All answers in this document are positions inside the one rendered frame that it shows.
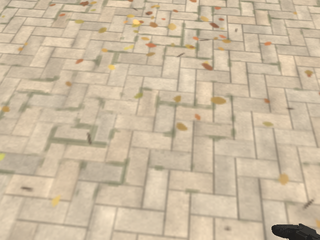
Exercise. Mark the right robot hand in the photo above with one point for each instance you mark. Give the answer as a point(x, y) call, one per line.
point(295, 232)

